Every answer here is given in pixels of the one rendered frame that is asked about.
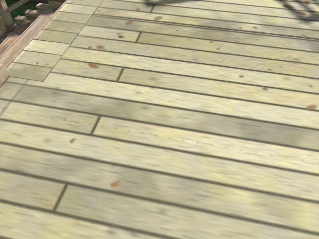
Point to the stairs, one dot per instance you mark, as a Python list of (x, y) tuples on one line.
[(12, 52)]

